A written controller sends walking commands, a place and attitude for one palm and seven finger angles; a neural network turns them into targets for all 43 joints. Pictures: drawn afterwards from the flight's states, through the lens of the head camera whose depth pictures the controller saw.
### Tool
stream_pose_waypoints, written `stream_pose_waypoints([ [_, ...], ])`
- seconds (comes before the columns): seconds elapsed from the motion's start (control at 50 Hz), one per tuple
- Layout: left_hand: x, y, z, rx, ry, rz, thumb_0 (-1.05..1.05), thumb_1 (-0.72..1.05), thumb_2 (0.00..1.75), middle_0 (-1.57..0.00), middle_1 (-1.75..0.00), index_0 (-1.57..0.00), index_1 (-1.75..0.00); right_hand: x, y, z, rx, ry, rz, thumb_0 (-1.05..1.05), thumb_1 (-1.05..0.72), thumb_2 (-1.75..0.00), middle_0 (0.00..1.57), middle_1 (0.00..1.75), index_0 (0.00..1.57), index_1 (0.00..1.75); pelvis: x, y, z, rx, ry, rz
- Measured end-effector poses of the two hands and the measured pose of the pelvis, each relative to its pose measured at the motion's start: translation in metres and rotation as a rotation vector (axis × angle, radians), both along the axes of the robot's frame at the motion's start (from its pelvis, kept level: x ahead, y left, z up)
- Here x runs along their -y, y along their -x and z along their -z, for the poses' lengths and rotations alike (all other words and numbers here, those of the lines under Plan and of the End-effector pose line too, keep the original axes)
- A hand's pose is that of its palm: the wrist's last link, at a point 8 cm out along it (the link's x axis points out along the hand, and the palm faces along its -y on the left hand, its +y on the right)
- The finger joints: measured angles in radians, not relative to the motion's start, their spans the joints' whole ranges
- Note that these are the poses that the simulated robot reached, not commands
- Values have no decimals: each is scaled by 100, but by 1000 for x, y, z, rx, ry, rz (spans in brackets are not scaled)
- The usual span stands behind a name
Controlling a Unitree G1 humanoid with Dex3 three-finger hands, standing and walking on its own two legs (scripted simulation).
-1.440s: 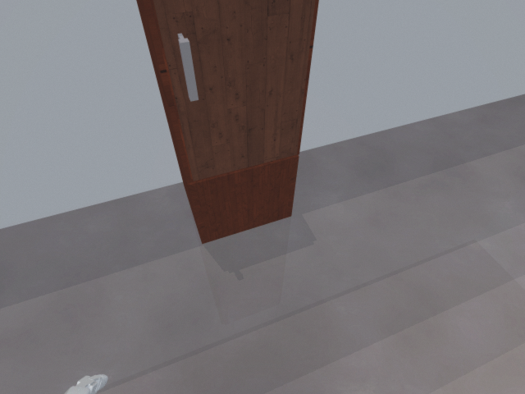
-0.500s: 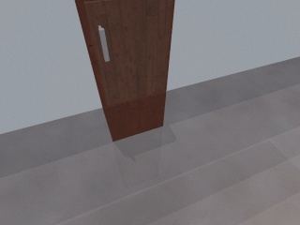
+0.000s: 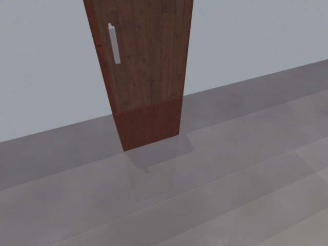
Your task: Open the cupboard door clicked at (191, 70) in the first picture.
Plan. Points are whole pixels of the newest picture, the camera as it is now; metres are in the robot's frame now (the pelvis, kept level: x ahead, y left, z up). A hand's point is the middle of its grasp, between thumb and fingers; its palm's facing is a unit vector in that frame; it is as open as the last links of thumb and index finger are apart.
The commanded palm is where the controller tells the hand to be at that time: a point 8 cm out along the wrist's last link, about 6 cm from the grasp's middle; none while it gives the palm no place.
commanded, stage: turn to face it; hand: left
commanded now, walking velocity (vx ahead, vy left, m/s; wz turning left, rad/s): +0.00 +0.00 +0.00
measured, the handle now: (113, 43) +0.85 +0.26 +0.07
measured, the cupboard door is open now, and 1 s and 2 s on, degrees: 0 0 0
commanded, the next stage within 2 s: take the last steps up to it in 0.94 s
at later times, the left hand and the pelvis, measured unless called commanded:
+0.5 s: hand out of the picture +0.03 +0.24 -0.20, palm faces +0.16 -0.96 -0.23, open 7.4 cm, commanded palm none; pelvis -0.01 +0.03 -0.02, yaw +11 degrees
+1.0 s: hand out of the picture -0.01 +0.24 -0.17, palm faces +0.33 -0.91 -0.25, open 7.4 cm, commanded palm none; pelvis -0.02 +0.03 +0.00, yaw +19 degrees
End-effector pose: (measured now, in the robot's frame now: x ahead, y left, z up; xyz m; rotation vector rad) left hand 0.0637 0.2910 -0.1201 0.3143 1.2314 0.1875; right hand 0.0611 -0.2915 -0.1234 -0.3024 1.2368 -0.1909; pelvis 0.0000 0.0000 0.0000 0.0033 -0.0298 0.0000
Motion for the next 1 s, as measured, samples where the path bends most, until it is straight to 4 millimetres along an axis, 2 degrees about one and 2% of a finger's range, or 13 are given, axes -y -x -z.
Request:
stream_pose_waypoints([
  [0.2, -2, -8, -2, 17, -9, -11, 1, 91, 89, -20, -30, -20, -30, -2, -16, 0, 21, -3, -18, 1, -90, -90, 20, 30, 20, 30, 0, -3, 1, -5, -1, -14],
  [0.3, 6, -3, 5, 30, 4, -52, 1, 91, 89, -20, -30, -20, -30, -14, -18, 10, -5, -28, -43, 0, -90, -90, 20, 30, 20, 30, 0, 0, 6, -18, 3, -53],
  [0.42, 11, 25, 24, 40, 58, -129, 1, 91, 89, -20, -30, -20, -30, -44, -17, 19, -56, -49, -86, 0, -90, -90, 20, 30, 20, 30, -12, 7, 14, -8, 18, -137],
  [0.52, -2, 57, 50, 10, 113, -209, 1, 91, 89, -20, -30, -20, -30, -77, -19, 23, -48, -46, -138, 1, -90, -90, 20, 30, 20, 30, -34, 12, 27, -10, 21, -207],
  [0.56, -7, 70, 54, -19, 123, -241, 1, 91, 89, -20, -30, -20, -30, -89, -16, 22, -48, -48, -152, 0, -90, -90, 20, 30, 20, 30, -40, 16, 27, -13, 15, -209],
  [0.66, -15, 92, 41, -64, 132, -289, 1, 91, 89, -20, -30, -20, -30, -112, -7, 10, -66, -57, -168, 0, -90, -90, 20, 30, 20, 30, -51, 19, 11, -31, 31, -231],
  [0.76, -20, 104, 30, -57, 124, -330, 1, 91, 90, -20, -30, -20, -30, -122, -4, 5, -70, -69, -177, 0, -90, -90, 21, 30, 21, 30, -54, 19, 2, -39, 37, -257],
  [0.88, -15, 105, 24, -29, 109, -361, 1, 91, 90, -20, -30, -20, -29, -120, -3, 9, -62, -86, -184, 0, -90, -90, 21, 30, 21, 30, -48, 21, 2, -28, 22, -290],
  [1.0, 6, 97, 15, 28, 90, -375, 1, 91, 90, -20, -30, -20, -29, -103, -2, 21, -75, -114, -206, 0, -90, -90, 21, 30, 20, 30, -30, 25, 4, -23, 5, -328],
])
